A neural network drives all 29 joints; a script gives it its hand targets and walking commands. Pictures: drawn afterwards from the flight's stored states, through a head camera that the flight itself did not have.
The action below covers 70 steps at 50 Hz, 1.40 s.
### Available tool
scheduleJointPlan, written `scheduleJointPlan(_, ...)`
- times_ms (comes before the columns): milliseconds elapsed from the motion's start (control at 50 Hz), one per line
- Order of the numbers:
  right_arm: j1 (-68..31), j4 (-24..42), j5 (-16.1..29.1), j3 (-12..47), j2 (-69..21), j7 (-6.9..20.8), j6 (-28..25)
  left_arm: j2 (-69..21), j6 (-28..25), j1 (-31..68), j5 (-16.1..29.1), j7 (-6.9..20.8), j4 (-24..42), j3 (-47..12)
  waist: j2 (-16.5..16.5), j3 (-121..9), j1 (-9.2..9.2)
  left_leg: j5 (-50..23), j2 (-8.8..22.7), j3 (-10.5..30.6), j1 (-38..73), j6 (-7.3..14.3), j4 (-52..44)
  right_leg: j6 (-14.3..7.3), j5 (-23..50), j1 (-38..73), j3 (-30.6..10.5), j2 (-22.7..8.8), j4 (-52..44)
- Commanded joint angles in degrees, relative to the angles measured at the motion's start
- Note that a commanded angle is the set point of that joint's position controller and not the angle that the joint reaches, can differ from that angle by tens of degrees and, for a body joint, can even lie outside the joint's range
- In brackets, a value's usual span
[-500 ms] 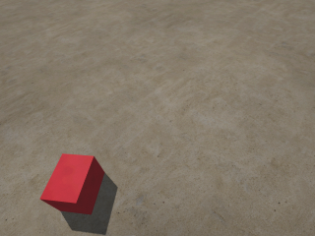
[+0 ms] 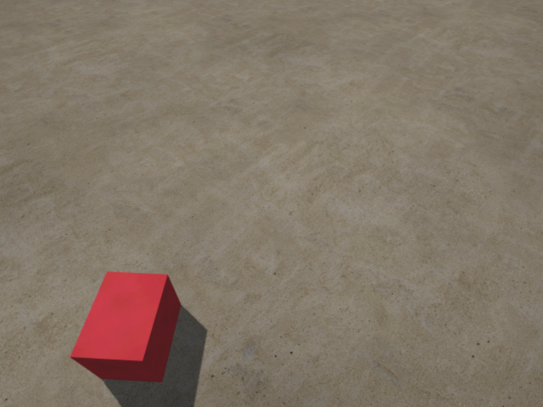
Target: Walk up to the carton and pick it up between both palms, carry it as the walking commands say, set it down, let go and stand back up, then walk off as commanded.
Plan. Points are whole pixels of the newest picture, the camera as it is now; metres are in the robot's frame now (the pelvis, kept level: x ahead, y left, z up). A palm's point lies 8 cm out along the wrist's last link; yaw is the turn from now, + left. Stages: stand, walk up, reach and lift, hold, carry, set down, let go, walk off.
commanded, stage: walk off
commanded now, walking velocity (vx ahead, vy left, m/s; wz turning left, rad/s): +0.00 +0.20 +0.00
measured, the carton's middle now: (134, 326) +0.50 +0.46 -0.65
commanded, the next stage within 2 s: stand in 1.86 s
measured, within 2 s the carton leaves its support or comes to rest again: neither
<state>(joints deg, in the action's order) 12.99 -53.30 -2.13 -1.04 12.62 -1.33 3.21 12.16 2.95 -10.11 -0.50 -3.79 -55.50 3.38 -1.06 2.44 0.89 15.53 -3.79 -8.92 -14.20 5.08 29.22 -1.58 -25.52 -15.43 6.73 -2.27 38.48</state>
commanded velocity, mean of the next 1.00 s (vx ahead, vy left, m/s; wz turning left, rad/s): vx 0.00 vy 0.20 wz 0.00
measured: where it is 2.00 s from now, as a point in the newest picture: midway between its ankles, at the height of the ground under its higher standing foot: outside the picture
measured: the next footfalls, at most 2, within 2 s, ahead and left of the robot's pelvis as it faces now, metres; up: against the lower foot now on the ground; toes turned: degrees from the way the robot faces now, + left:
right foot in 0.02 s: +0.02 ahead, -0.08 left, +0.00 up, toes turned -7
left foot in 0.40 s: +0.03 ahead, +0.27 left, +0.00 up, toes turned +6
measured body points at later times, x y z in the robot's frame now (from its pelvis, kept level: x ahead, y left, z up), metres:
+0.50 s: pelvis -0.02 +0.14 +0.00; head +0.02 +0.16 +0.45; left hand -0.01 +0.43 -0.15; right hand +0.10 -0.11 -0.12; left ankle -0.01 +0.26 -0.73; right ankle -0.05 -0.02 -0.68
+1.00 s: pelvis -0.03 +0.24 +0.02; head +0.01 +0.20 +0.46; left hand -0.01 +0.51 -0.11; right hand +0.04 -0.01 -0.15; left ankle -0.04 +0.42 -0.66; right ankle -0.04 +0.12 -0.73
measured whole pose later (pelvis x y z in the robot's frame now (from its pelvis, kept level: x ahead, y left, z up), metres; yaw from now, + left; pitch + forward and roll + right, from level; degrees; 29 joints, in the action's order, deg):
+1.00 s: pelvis -0.03 +0.24 +0.02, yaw +2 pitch +0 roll +2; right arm 12.2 -53.8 -1.5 -3.0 15.8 1.4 4.8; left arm 10.8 0.5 -14.8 -1.6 -3.2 -57.4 3.4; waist 3.6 4.2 -1.3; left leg 18.2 0.4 3.9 -25.3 -4.9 56.3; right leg 0.7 -15.0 -10.8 7.1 -6.6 26.5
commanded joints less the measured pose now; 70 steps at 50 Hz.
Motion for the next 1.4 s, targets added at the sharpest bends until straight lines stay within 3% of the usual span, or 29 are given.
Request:
scheduleJointPlan(0,0.47,2.56,1.71,-1.25,6.93,-0.33,-0.19,9.92,-1.72,-14.90,-1.31,-0.80,-1.76,1.72,-5.56,-5.06,-6.62,-8.00,9.53,11.39,-11.52,-0.94,2.27,-2.67,15.05,20.47,-13.95,-12.74,-24.83)
scheduleJointPlan(20,0.91,3.74,1.12,-1.35,5.37,-0.38,-0.44,15.44,-1.55,-13.18,-1.68,-0.92,-1.00,2.91,-18.56,-1.95,-5.26,15.06,2.32,5.28,-22.68,-5.28,16.13,-7.72,27.73,21.41,-30.60,-29.46,-27.96)
scheduleJointPlan(40,-3.67,4.43,-0.35,-2.10,8.58,-0.12,0.22,15.31,-1.36,-12.66,-2.30,-1.47,-1.89,3.21,-11.86,2.31,-6.58,14.66,4.37,13.34,-18.43,-5.06,29.24,-14.65,39.35,9.37,-27.98,-31.67,-25.88)
scheduleJointPlan(80,-1.30,3.01,0.26,-2.45,8.72,1.25,0.54,7.73,-2.32,-7.04,-1.48,-0.49,-0.05,1.50,-6.65,3.37,-3.46,8.58,4.35,16.12,-16.15,-5.71,35.18,-11.81,39.06,4.82,-17.55,-23.69,-23.61)
scheduleJointPlan(120,1.19,1.92,0.28,-3.28,8.68,2.04,0.84,9.20,-2.78,-1.84,-0.63,-0.21,1.61,1.46,-8.44,1.83,-0.49,5.09,3.68,15.49,-16.82,-7.50,36.22,-8.20,38.41,6.96,-11.48,-19.59,-22.58)
scheduleJointPlan(220,-1.32,2.80,0.94,-2.23,4.12,3.33,1.25,10.18,-3.28,-4.79,-1.39,0.48,0.30,2.36,-12.34,-1.11,-2.88,2.77,4.75,10.09,-13.94,-11.56,22.78,-6.01,41.50,10.57,-5.82,-15.36,-19.22)
scheduleJointPlan(320,-2.83,4.44,0.55,-1.86,4.78,3.59,1.08,14.13,-2.20,-5.52,-1.66,1.31,0.16,4.43,-16.95,-1.19,-4.82,4.76,5.36,3.06,-3.50,-11.08,6.07,-4.44,34.22,4.93,-6.16,-16.12,-17.93)
scheduleJointPlan(380,6.55,0.66,-0.53,-3.52,8.70,3.12,0.17,12.49,-1.66,-6.29,-1.84,1.66,1.11,3.95,-2.41,-4.87,-0.11,-6.03,6.18,4.31,11.05,-8.10,-8.97,-0.15,25.30,-2.67,-2.94,-12.53,-4.52)
scheduleJointPlan(400,10.40,0.53,-1.23,-4.82,15.74,3.03,-0.50,8.32,-1.33,-8.15,-1.77,2.07,2.21,3.25,17.09,-7.56,1.45,-20.42,20.88,19.55,15.85,-3.58,-14.26,2.95,2.80,-10.87,2.14,-3.76,10.45)
scheduleJointPlan(420,6.38,2.44,-0.97,-4.22,17.72,2.87,-0.97,5.33,-0.22,-6.56,-1.26,1.47,2.99,2.62,21.18,-6.74,1.26,-29.66,26.31,25.56,11.54,2.84,-12.96,3.29,-16.07,-16.26,-1.55,0.99,23.99)
scheduleJointPlan(440,5.33,2.00,-0.35,-4.16,15.95,2.18,-1.31,4.69,0.35,-3.61,0.00,0.64,2.63,2.03,18.99,-6.93,3.54,-26.35,24.19,19.05,5.09,7.28,-11.68,2.11,-13.67,-12.15,-7.55,-0.53,29.08)
scheduleJointPlan(500,-1.40,3.40,-0.19,-2.28,10.09,1.11,-1.09,8.25,0.13,-2.75,0.04,1.16,2.45,2.73,13.89,-1.90,-0.55,-21.39,16.32,12.98,2.19,3.83,-11.15,1.02,-4.88,-13.98,-6.93,-1.32,30.68)
scheduleJointPlan(640,0.74,2.51,-0.40,-1.15,7.10,-0.18,-0.64,4.54,0.01,-4.71,0.00,0.11,1.74,0.89,14.00,-2.28,-0.50,-20.58,16.49,17.65,3.60,6.67,-10.86,0.46,-6.45,-5.43,-1.23,-0.88,7.41)
scheduleJointPlan(700,0.41,1.90,0.24,-1.06,7.53,-0.26,-0.03,4.08,-0.49,-8.53,0.17,-0.57,0.14,0.34,9.22,-3.24,-2.73,-19.06,15.24,17.48,0.61,5.64,-8.47,-0.54,5.07,4.30,-0.24,-0.28,-8.48)
scheduleJointPlan(720,-0.26,1.98,0.94,-1.11,7.87,-0.32,0.14,5.29,-1.06,-12.09,-0.09,-0.58,-0.86,0.45,5.70,-3.77,-5.30,-14.18,14.04,16.01,-4.34,3.15,-6.48,-0.75,15.63,12.44,-1.76,-1.91,-18.41)
scheduleJointPlan(740,0.54,2.57,1.72,-1.01,6.48,-0.32,-0.17,10.17,-1.69,-15.33,-1.47,-0.80,-1.63,1.59,-6.37,-4.43,-6.45,-5.25,8.92,11.11,-13.46,-1.35,3.31,-2.65,14.16,20.51,-15.17,-13.91,-25.13)
scheduleJointPlan(760,1.37,3.32,0.92,-1.34,5.61,-0.41,-0.34,15.15,-1.55,-13.20,-1.52,-0.81,-0.60,2.63,-18.10,-1.40,-4.99,15.16,2.25,5.66,-22.77,-5.52,17.00,-7.59,25.87,19.62,-30.84,-29.81,-28.13)
scheduleJointPlan(780,-3.42,4.19,-0.40,-2.03,9.09,0.00,0.31,14.66,-1.40,-12.35,-2.34,-1.25,-1.46,2.87,-12.33,2.70,-6.36,13.89,4.27,13.79,-18.48,-4.99,29.52,-14.20,36.69,8.06,-28.18,-31.69,-26.37)
scheduleJointPlan(820,-1.25,2.74,0.26,-2.36,8.80,1.20,0.55,7.57,-2.44,-7.26,-1.38,-0.26,0.17,1.22,-6.59,3.37,-3.43,8.04,4.35,16.14,-16.42,-5.83,34.47,-11.22,37.36,4.56,-17.07,-23.20,-23.54)
scheduleJointPlan(860,1.32,1.40,0.19,-3.13,8.83,2.00,0.82,9.08,-2.77,-2.90,-0.61,-0.04,1.73,1.22,-8.04,1.67,-0.90,4.27,3.47,15.46,-16.34,-7.50,35.93,-7.60,36.05,6.18,-11.34,-19.20,-22.98)
scheduleJointPlan(980,-1.81,3.11,0.97,-1.93,3.80,3.25,1.27,10.85,-3.26,-5.72,-1.50,0.57,0.43,2.51,-13.56,-0.89,-3.36,2.07,5.32,9.26,-12.69,-12.09,20.11,-5.74,38.61,8.85,-5.11,-14.95,-19.43)
scheduleJointPlan(1060,-2.84,4.18,0.69,-1.67,4.48,3.49,1.17,14.46,-2.36,-6.14,-1.82,1.23,0.14,4.32,-16.82,-1.32,-4.95,5.56,5.50,3.53,-4.16,-11.44,7.91,-5.04,34.10,4.87,-5.98,-16.11,-18.34)
scheduleJointPlan(1120,4.56,1.15,-0.07,-2.83,6.84,3.14,0.61,13.77,-1.60,-5.65,-1.72,1.45,1.12,4.26,-8.05,-3.68,-1.43,-2.46,4.58,2.64,7.91,-8.77,-6.57,-1.47,28.54,-0.85,-5.01,-14.30,-9.40)
scheduleJointPlan(1140,8.31,0.33,-0.71,-3.80,10.36,2.94,-0.08,11.05,-1.55,-7.84,-1.77,1.83,1.14,3.64,2.19,-6.22,0.43,-10.39,10.25,7.46,13.58,-6.97,-11.47,0.88,19.76,-4.56,-1.18,-10.42,-1.33)
scheduleJointPlan(1160,9.96,1.07,-1.12,-4.52,17.08,3.08,-0.74,5.75,-0.93,-8.54,-1.67,1.97,2.62,2.63,21.83,-7.32,0.96,-27.54,25.48,25.12,17.71,-1.13,-13.62,3.50,-11.99,-16.87,2.39,-0.28,15.81)
scheduleJointPlan(1180,7.15,1.39,-0.55,-4.06,16.32,2.46,-1.01,4.17,0.13,-4.04,-0.51,0.81,2.60,1.89,18.15,-6.72,3.51,-27.24,24.48,19.41,7.85,5.80,-11.92,2.59,-14.56,-13.34,-5.80,-0.87,25.70)
scheduleJointPlan(1200,5.32,1.89,-0.35,-3.53,13.66,2.20,-1.38,5.10,0.53,-2.74,-0.02,0.50,3.00,1.82,17.71,-5.53,3.48,-22.54,22.74,18.71,3.63,6.95,-12.39,1.72,-12.46,-13.22,-7.01,-0.37,29.45)
scheduleJointPlan(1260,-2.51,4.01,-0.13,-1.99,9.60,0.92,-1.00,9.04,0.39,-3.49,-0.26,1.10,2.03,2.92,12.88,-1.63,-1.27,-21.28,16.11,12.42,3.19,3.35,-11.22,1.02,-3.59,-14.80,-6.43,-1.44,30.69)
scheduleJointPlan(1380,0.72,2.89,-0.28,-1.08,7.05,-0.30,-1.23,5.56,0.22,-3.59,-0.29,0.31,1.67,1.33,13.12,-2.15,-0.34,-20.73,16.37,16.74,5.42,6.72,-11.01,1.18,-5.50,-9.54,-1.54,-1.34,12.93)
